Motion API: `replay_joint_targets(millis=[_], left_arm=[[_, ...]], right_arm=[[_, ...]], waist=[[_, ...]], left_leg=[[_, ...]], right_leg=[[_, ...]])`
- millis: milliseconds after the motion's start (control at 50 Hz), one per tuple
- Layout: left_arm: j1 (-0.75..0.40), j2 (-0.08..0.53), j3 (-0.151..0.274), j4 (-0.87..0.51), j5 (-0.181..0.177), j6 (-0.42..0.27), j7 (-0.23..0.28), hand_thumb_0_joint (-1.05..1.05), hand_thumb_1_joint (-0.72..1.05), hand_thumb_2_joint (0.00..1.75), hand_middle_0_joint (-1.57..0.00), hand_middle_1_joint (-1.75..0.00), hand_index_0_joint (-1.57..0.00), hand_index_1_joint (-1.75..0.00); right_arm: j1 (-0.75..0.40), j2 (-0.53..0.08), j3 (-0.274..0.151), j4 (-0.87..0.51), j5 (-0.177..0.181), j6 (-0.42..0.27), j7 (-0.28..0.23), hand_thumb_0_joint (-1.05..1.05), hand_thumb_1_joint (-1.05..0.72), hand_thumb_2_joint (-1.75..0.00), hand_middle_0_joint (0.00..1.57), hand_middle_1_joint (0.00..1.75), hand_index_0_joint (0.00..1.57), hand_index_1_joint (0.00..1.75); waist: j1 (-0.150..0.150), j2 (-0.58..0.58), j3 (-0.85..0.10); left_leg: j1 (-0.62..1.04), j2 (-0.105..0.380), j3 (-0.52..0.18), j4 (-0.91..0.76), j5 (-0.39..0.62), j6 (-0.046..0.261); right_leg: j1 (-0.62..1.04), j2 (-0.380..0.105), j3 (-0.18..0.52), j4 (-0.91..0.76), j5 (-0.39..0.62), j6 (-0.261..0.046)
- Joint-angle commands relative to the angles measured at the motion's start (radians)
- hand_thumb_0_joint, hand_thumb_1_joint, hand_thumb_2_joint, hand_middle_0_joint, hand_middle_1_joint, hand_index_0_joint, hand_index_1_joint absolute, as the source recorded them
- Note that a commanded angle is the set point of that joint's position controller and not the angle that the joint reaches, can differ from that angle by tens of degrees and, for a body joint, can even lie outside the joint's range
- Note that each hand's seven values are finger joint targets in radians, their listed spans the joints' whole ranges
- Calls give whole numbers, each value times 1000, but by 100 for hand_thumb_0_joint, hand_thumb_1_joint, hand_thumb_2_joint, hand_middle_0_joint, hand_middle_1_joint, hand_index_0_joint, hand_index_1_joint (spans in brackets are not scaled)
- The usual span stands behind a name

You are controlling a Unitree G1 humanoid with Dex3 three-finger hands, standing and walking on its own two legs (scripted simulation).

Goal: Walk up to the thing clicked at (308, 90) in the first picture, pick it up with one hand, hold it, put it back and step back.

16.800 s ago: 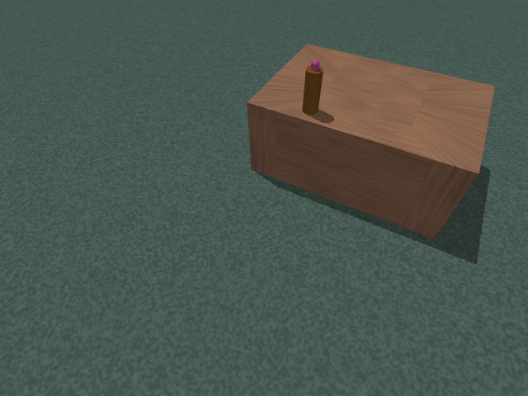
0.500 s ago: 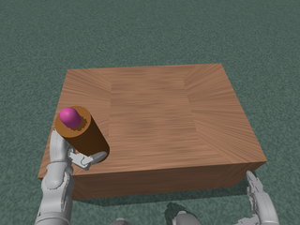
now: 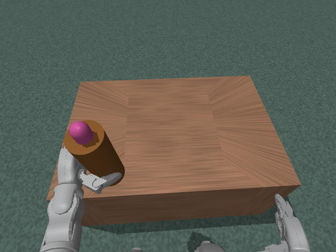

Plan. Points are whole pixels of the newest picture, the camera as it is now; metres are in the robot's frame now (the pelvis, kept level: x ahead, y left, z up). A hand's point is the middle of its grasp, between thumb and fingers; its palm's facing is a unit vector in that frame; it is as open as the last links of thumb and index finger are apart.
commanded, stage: hold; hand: left
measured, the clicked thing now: (97, 154) +0.31 +0.15 +0.10
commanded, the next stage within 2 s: crouch in 1.88 s
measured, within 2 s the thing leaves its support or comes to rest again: neither
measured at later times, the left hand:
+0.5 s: hand (99, 157) +0.33 +0.16 +0.06, palm faces +0.07 -1.00 +0.00, open 10.2 cm
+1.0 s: hand (99, 162) +0.32 +0.16 +0.05, palm faces +0.04 -1.00 -0.01, open 10.2 cm
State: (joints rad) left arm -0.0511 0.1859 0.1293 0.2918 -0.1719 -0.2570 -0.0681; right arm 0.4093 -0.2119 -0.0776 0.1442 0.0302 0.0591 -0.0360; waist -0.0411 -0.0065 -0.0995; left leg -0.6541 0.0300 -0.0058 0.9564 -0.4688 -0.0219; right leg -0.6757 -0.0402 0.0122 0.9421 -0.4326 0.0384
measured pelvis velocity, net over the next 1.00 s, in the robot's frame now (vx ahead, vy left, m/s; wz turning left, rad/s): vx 0.00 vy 0.00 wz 0.00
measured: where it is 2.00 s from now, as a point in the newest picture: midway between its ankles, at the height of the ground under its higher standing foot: outside the picture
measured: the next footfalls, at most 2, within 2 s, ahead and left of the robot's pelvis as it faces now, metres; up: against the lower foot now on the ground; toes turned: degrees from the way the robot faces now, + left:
none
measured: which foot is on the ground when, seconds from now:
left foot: down 0.00-1.00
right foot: down 0.00-1.00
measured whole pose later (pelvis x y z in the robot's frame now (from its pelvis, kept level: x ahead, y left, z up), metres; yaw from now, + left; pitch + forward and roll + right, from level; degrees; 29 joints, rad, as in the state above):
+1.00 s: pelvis +0.00 +0.00 +0.00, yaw +0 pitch +9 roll +0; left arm -0.03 0.19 0.14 0.30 -0.17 -0.29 -0.09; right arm 0.41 -0.21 -0.09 0.18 0.02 0.03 -0.03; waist -0.05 -0.01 -0.09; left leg -0.64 0.03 -0.01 0.94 -0.46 -0.03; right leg -0.66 -0.04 0.01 0.93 -0.43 0.04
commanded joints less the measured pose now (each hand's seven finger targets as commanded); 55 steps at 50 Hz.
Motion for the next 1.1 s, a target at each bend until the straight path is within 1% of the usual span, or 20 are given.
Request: replay_joint_targets(millis=[0,160,180,220,260,300,440,500,580,620,700,720,760,800,860,920,980,1000,1060,1080], left_arm=[[-280,145,75,-266,-22,-98,9,0,7,128,-133,-148,-136,-147],[-237,98,47,-226,-30,-103,-4,0,5,129,-134,-148,-136,-149],[-293,83,22,-296,-34,-115,-9,0,5,129,-133,-148,-136,-148],[-333,123,46,-349,-26,-123,-2,0,7,128,-133,-147,-136,-147],[-311,97,9,-357,-17,-126,-2,0,8,129,-133,-147,-136,-147],[-250,142,71,-279,-20,-115,8,0,8,128,-133,-147,-136,-146],[-292,131,90,-274,-35,-110,14,0,7,128,-131,-146,-134,-146],[-215,102,63,-221,-29,-110,-4,0,5,130,-133,-147,-135,-148],[-251,88,-3,-339,-18,-114,-32,0,2,125,-133,-146,-135,-146],[-238,111,26,-280,-26,-103,-26,0,5,125,-130,-144,-133,-144],[-336,142,78,-376,-36,-112,12,0,5,125,-129,-143,-132,-143],[-309,137,94,-330,-37,-110,21,0,2,126,-130,-144,-132,-144],[-221,127,109,-221,-39,-108,25,0,5,128,-128,-144,-131,-144],[-252,123,97,-235,-31,-118,16,0,4,129,-129,-145,-132,-146],[-254,103,40,-243,-12,-126,-18,0,3,129,-132,-146,-134,-147],[-268,88,7,-293,-12,-130,-38,0,4,127,-134,-147,-136,-147],[-286,134,56,-352,-26,-129,-21,0,3,126,-131,-145,-133,-145],[-318,130,44,-408,-24,-132,-10,0,3,124,-131,-143,-134,-143],[-253,134,85,-271,-33,-115,21,0,4,125,-128,-142,-130,-142],[-298,135,87,-311,-36,-122,27,0,4,126,-128,-142,-130,-142]], right_arm=[[17,-140,-76,-151,-1,-61,-11,0,54,-5,5,5,5,5],[-21,-144,-80,-150,-3,-73,-5,0,53,-5,5,5,5,5],[-43,-111,-44,-171,-6,-79,-2,0,54,-5,5,5,5,5],[-66,-140,-74,-188,-6,-88,-8,0,54,-5,5,5,5,5],[-58,-124,-51,-217,-6,-89,-4,0,54,-5,5,5,5,5],[-6,-147,-86,-130,-7,-76,-10,0,54,-5,5,5,5,5],[-25,-146,-88,-164,0,-81,-8,0,55,-5,5,5,5,5],[5,-136,-79,-122,-1,-78,-3,0,54,-5,5,5,5,5],[-45,-107,-40,-177,-3,-87,0,0,53,-5,5,5,5,5],[-51,-168,-92,-143,-7,-86,-9,0,54,-5,5,5,5,5],[-36,-141,-73,-179,-5,-82,-7,0,55,-5,5,5,5,5],[-22,-166,-104,-161,-5,-82,-13,0,54,-5,5,5,5,5],[28,-142,-83,-116,-4,-72,-8,0,54,-5,5,5,5,5],[5,-150,-100,-126,-5,-76,-6,0,55,-5,5,5,5,5],[-6,-92,-37,-146,-5,-78,7,0,54,-5,5,5,5,5],[-56,-112,-47,-175,-7,-88,6,0,54,-5,5,5,5,5],[-75,-164,-92,-164,-8,-94,-1,0,54,-5,5,5,5,5],[-85,-144,-69,-192,-10,-96,-1,0,54,-5,5,5,5,5],[-14,-177,-109,-125,-7,-86,-12,0,54,-5,5,5,5,5],[-25,-154,-84,-150,-6,-88,-9,0,54,-5,5,5,5,5]], waist=[[-5,21,-243],[-2,3,-236],[3,-1,-233],[5,41,-279],[0,27,-274],[5,35,-265],[-2,-9,-233],[-1,-16,-211],[9,42,-312],[0,40,-294],[-3,23,-302],[-14,-7,-278],[-12,-50,-206],[-6,-29,-221],[6,8,-228],[7,47,-281],[14,83,-306],[14,86,-335],[-18,-3,-239],[-10,1,-282]], left_leg=[[135,-30,20,-163,197,18],[116,-28,19,-155,234,18],[116,-29,22,-155,215,21],[141,-28,18,-166,218,13],[149,-26,13,-170,225,12],[140,-28,16,-158,259,11],[127,-23,11,-166,237,14],[119,-30,20,-163,214,20],[165,-31,25,-148,340,12],[160,-26,21,-147,337,9],[165,-24,19,-150,295,15],[162,-22,16,-153,282,16],[126,-28,22,-151,226,24],[127,-29,21,-158,245,21],[125,-32,27,-155,262,18],[143,-32,24,-158,280,14],[166,-27,17,-172,255,8],[168,-27,15,-168,263,7],[140,-22,9,-172,197,17],[150,-22,9,-167,222,16]], right_leg=[[149,33,-33,-132,221,-32],[148,33,-32,-129,258,-32],[144,34,-33,-137,243,-30],[151,32,-32,-127,236,-35],[158,34,-37,-124,236,-36],[167,32,-34,-119,269,-36],[151,34,-38,-132,251,-33],[149,32,-33,-139,239,-29],[204,29,-30,-116,353,-34],[184,31,-29,-115,343,-35],[189,31,-29,-131,315,-31],[176,32,-33,-132,301,-30],[160,32,-32,-154,263,-23],[157,31,-34,-141,276,-26],[157,28,-33,-134,287,-29],[180,28,-32,-125,296,-35],[177,33,-34,-123,258,-41],[190,32,-34,-122,265,-42],[153,39,-38,-141,215,-35],[175,37,-36,-137,241,-34]])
